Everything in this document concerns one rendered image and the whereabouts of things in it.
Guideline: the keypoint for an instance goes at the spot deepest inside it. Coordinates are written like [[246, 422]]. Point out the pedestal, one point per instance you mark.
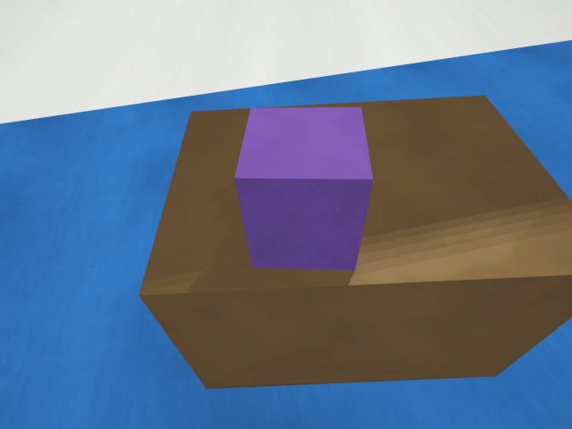
[[465, 261]]

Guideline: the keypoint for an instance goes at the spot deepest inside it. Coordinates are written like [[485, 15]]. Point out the carton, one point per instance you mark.
[[304, 180]]

